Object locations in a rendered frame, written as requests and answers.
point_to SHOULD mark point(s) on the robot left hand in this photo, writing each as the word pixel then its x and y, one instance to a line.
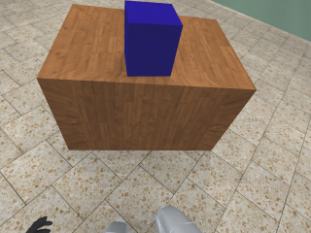
pixel 40 222

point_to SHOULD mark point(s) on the carton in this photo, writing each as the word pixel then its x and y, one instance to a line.
pixel 152 33

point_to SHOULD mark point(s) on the robot left thigh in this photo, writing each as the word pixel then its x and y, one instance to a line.
pixel 117 227

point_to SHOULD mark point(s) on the robot thigh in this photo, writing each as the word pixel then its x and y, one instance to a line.
pixel 169 219
pixel 117 227

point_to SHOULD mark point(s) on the pedestal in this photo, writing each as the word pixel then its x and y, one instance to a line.
pixel 97 106

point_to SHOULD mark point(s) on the robot right thigh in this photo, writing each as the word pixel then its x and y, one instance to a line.
pixel 169 219

